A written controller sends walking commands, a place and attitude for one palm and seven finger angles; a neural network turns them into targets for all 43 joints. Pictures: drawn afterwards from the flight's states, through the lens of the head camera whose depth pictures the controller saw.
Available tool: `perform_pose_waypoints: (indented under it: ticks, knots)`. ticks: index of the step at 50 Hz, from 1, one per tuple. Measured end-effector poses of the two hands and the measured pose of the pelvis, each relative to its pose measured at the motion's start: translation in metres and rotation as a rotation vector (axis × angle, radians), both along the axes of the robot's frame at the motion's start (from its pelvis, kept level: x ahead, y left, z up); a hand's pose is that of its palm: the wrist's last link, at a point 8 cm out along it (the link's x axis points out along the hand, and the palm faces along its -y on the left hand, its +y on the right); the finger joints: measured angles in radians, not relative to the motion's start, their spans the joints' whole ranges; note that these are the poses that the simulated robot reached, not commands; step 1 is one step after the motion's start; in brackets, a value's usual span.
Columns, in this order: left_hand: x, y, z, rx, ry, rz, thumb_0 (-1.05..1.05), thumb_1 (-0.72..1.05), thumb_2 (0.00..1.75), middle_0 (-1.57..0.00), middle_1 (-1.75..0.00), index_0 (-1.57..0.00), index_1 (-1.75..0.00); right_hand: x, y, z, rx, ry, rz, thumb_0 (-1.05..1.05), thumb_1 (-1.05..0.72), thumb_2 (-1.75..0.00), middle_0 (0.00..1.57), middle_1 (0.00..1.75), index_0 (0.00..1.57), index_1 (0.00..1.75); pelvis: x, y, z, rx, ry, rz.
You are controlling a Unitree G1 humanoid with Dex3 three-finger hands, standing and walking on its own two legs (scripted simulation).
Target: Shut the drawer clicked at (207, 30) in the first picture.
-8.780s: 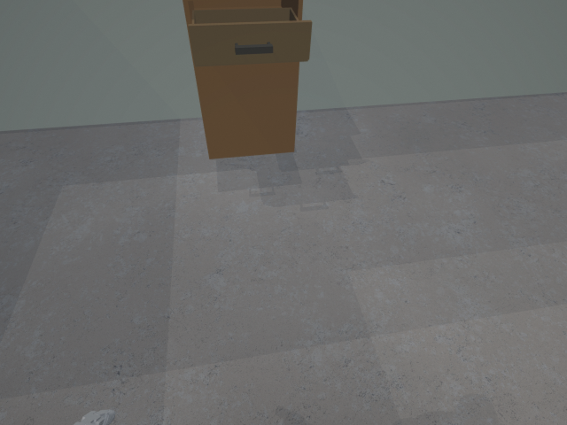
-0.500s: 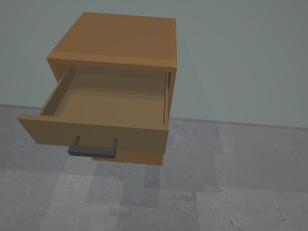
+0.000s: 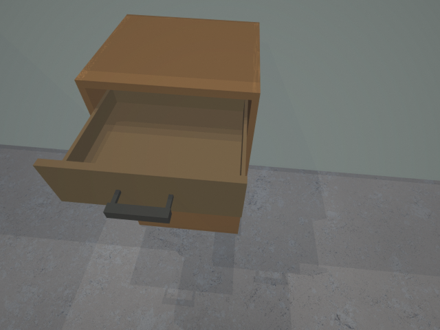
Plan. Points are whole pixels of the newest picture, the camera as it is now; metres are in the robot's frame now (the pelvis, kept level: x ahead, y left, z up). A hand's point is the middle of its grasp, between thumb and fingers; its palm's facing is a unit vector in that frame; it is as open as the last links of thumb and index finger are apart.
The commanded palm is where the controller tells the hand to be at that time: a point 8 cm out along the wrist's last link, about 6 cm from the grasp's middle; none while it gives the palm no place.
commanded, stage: look again from close up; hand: left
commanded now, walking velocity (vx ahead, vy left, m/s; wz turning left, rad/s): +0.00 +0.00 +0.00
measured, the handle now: (141, 204) +0.37 +0.20 -0.03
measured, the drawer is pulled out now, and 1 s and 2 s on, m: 0.28 0.28 0.28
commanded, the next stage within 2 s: come to a stop and stand still in 0.36 s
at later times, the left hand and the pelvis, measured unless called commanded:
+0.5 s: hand out of the picture +0.01 +0.15 -0.18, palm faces +0.02 -0.98 -0.17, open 7.4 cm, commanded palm none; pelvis +0.01 -0.01 +0.00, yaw +0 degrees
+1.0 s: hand out of the picture +0.01 +0.17 -0.17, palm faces +0.02 -0.97 -0.22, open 7.4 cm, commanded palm none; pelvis +0.01 -0.01 +0.00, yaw +0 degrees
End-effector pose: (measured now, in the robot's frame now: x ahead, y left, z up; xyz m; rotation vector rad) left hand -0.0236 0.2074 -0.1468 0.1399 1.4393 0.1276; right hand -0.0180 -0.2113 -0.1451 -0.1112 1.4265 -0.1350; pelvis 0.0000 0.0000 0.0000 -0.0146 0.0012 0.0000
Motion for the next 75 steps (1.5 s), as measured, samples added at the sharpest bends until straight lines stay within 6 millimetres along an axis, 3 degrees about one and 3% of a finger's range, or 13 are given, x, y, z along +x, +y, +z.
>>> perform_pose_waypoints:
  ticks: [9, 16, 37, 54, 66, 75]
  knots:
    - [0.028, 0.007, 0.003, 0.027, -0.091, 0.007, 0.01, 0.91, 0.89, -0.20, -0.30, -0.20, -0.30, 0.028, -0.011, -0.002, -0.025, -0.081, 0.033, 0.02, -0.94, -0.90, 0.20, 0.30, 0.20, 0.29, 0.007, 0.000, -0.001, 0.008, -0.020, 0.004]
    - [0.036, 0.006, 0.003, 0.024, -0.099, -0.001, 0.01, 0.91, 0.89, -0.20, -0.30, -0.20, -0.30, 0.038, -0.019, 0.004, -0.038, -0.094, 0.042, 0.01, -0.93, -0.90, 0.20, 0.30, 0.20, 0.29, 0.010, -0.005, 0.001, 0.015, -0.019, -0.001]
    - [0.023, -0.010, 0.000, -0.007, -0.033, 0.016, 0.00, 0.90, 0.89, -0.20, -0.30, -0.20, -0.30, 0.034, -0.022, 0.008, -0.040, -0.033, 0.032, 0.01, -0.93, -0.90, 0.20, 0.30, 0.20, 0.29, 0.017, -0.012, 0.004, 0.016, -0.023, -0.003]
    - [0.030, 0.008, 0.010, 0.059, -0.099, -0.010, 0.00, 0.90, 0.89, -0.20, -0.30, -0.20, -0.30, 0.029, -0.022, -0.004, -0.012, -0.103, 0.035, 0.01, -0.94, -0.90, 0.20, 0.30, 0.20, 0.29, 0.005, -0.010, -0.001, 0.018, -0.030, -0.005]
    - [0.021, -0.015, 0.008, 0.025, -0.041, -0.006, 0.00, 0.90, 0.89, -0.20, -0.30, -0.20, -0.30, 0.011, -0.026, -0.001, 0.010, -0.014, 0.025, 0.00, -0.92, -0.90, 0.20, 0.30, 0.20, 0.29, 0.008, -0.025, 0.003, 0.028, -0.011, -0.009]
    - [0.020, -0.036, 0.004, -0.004, -0.017, 0.008, 0.00, 0.90, 0.89, -0.20, -0.30, -0.20, -0.30, 0.019, -0.033, 0.001, 0.006, 0.001, 0.020, 0.00, -0.91, -0.90, 0.20, 0.30, 0.20, 0.29, 0.018, -0.035, 0.004, 0.028, -0.013, -0.008]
